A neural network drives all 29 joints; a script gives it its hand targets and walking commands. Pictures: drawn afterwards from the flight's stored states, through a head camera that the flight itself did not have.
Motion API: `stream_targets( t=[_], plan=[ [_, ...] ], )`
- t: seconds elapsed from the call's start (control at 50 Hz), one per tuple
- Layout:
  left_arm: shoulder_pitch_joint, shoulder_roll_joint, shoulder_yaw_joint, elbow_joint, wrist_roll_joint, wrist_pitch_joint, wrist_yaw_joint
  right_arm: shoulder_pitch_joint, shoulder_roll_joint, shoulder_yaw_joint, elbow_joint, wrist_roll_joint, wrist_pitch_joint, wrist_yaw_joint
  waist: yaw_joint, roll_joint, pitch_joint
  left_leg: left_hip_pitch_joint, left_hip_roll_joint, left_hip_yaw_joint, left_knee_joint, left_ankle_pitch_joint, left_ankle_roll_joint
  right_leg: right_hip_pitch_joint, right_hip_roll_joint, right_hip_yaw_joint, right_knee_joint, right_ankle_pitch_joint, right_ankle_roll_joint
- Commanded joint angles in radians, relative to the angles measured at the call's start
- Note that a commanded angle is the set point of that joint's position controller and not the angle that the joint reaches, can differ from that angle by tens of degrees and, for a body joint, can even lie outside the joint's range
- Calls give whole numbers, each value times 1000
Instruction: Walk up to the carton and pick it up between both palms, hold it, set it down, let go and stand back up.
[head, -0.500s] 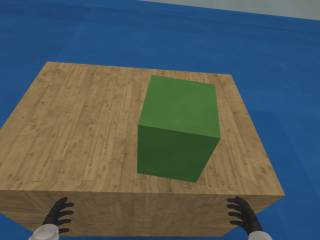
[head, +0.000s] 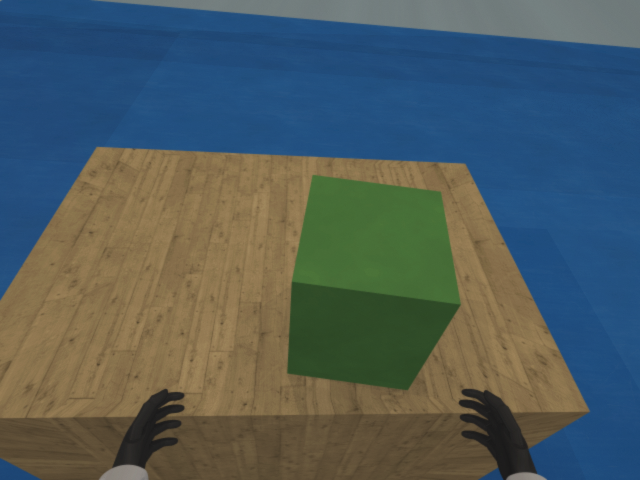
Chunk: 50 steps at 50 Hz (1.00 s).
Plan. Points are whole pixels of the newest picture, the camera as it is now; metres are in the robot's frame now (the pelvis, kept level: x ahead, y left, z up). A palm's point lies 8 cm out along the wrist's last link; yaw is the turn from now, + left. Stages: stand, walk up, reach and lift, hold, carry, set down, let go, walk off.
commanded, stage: reach and lift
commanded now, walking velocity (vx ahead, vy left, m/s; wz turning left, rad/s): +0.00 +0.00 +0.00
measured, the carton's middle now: (361, 285) +0.41 -0.04 -0.02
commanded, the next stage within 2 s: none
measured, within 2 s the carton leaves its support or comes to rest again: neither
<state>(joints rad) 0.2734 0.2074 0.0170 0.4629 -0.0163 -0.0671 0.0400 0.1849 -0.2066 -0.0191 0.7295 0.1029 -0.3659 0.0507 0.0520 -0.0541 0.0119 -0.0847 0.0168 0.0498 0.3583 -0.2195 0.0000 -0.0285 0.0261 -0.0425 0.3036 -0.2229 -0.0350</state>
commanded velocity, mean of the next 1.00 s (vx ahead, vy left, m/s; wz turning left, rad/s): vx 0.00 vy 0.00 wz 0.00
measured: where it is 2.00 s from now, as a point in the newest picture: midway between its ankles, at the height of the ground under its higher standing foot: outside the picture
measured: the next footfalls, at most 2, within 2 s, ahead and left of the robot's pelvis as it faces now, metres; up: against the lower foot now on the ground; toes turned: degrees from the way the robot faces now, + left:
none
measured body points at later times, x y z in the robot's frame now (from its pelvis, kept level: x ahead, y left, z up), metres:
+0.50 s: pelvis -0.03 -0.01 +0.00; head -0.05 +0.01 +0.45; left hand +0.16 +0.21 -0.04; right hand +0.17 -0.22 -0.03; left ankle -0.01 +0.11 -0.75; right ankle -0.03 -0.10 -0.75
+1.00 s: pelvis +0.00 +0.00 +0.00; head -0.01 +0.01 +0.45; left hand +0.25 +0.20 +0.00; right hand +0.25 -0.22 +0.01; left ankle -0.01 +0.11 -0.75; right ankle -0.03 -0.10 -0.75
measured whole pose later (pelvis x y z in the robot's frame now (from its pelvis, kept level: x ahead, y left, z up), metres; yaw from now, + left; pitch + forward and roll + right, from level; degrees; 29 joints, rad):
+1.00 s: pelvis +0.00 +0.00 +0.00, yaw -2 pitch -2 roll +0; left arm 0.14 0.20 -0.06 0.36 -0.13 -0.19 0.07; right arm 0.08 -0.21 0.02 0.48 0.25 -0.28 0.00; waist 0.02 -0.03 -0.01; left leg -0.08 0.02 0.08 0.35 -0.22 0.00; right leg -0.05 0.03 -0.01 0.32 -0.23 -0.03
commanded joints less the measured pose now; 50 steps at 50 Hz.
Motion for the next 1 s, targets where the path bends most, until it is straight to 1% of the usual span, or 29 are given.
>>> stream_targets(
  t=[0.0,0.06,0.12,0.16,0.2,0.26,0.3,0.34,0.4,0.44,0.5,0.56,0.62,0.68,0.74,0.78,0.86,0.92,0.98],
  plan=[
    [-38,40,-1,-161,8,-96,20,4,-91,-22,-67,46,-42,4,-32,116,-59,179,5,-39,3,443,-54,-134,-8,40,-68,140,-41],
    [-12,48,10,-141,3,-135,18,11,-89,-27,-92,42,-63,-8,-26,81,-58,153,-7,-29,3,425,-49,-101,-15,54,-61,196,-26],
    [-3,58,9,-110,-18,-175,10,10,-71,-27,-144,30,-82,-22,-18,34,-29,90,-18,-15,-13,345,-34,-74,-24,70,-53,210,-8],
    [-15,65,-1,-97,-41,-200,6,-1,-54,-28,-188,20,-88,-27,-11,11,-1,43,-20,-6,-30,263,-23,-72,-31,77,-50,170,-1],
    [-41,73,-19,-93,-69,-222,6,-24,-35,-32,-234,10,-84,-28,-1,1,28,2,-17,1,-47,173,-12,-90,-37,84,-53,82,-4],
    [-71,80,-48,-99,-106,-245,13,-43,-8,-33,-290,8,-66,-23,8,6,53,-25,-9,3,-57,76,-3,-130,-49,91,-60,-57,-16],
    [-99,83,-63,-105,-122,-259,20,-53,7,-30,-307,14,-52,-21,5,19,51,-30,-7,2,-55,29,-3,-152,-57,98,-58,-120,-21],
    [-139,88,-73,-110,-131,-271,27,-67,18,-28,-307,21,-38,-19,-6,34,41,-30,-6,-1,-47,-8,-4,-174,-66,104,-52,-165,-23],
    [-212,97,-84,-110,-139,-294,39,-96,27,-31,-282,32,-22,-21,-32,51,15,-27,-3,-7,-29,-38,-5,-205,-74,111,-38,-202,-21],
    [-236,99,-93,-107,-145,-313,45,-106,30,-35,-262,41,-19,-24,-46,59,-8,-27,-2,-13,-17,-32,-8,-211,-74,112,-25,-193,-17],
    [-241,98,-100,-81,-152,-347,49,-115,30,-38,-232,54,-31,-33,-58,63,-40,-29,-2,-26,0,16,-15,-200,-64,110,-2,-123,-9],
    [-226,91,-88,-25,-143,-361,44,-131,20,-35,-199,56,-50,-42,-54,59,-58,-20,-4,-38,12,88,-21,-174,-50,104,13,-17,-6],
    [-218,82,-67,-4,-131,-335,35,-161,-6,-26,-204,50,-59,-51,-37,50,-65,-8,-6,-41,8,151,-23,-132,-36,97,22,82,-5],
    [-226,75,-62,-69,-135,-287,36,-196,-31,-15,-279,57,-50,-54,-23,40,-82,4,-6,-36,-4,202,-25,-97,-21,88,25,147,-4],
    [-234,68,-75,-157,-145,-260,46,-215,-53,-6,-363,87,-34,-47,-22,41,-118,33,-2,-35,-1,270,-33,-84,-6,82,28,208,-7],
    [-237,65,-75,-193,-139,-241,49,-213,-64,0,-379,108,-14,-41,-25,57,-132,62,1,-37,1,318,-40,-82,0,80,22,243,-15],
    [-252,55,-55,-243,-111,-180,39,-196,-75,19,-359,145,40,-41,-32,81,-132,116,3,-43,-5,383,-47,-76,-7,88,-7,296,-20],
    [-276,49,-40,-293,-101,-121,29,-210,-89,24,-381,164,82,-51,-37,76,-138,143,-1,-44,-12,401,-43,-71,-17,98,-25,332,-13],
    [-305,47,-25,-343,-103,-55,21,-244,-102,15,-439,169,127,-65,-43,58,-144,152,-5,-42,-20,403,-35,-68,-22,102,-36,362,-1]
  ],
)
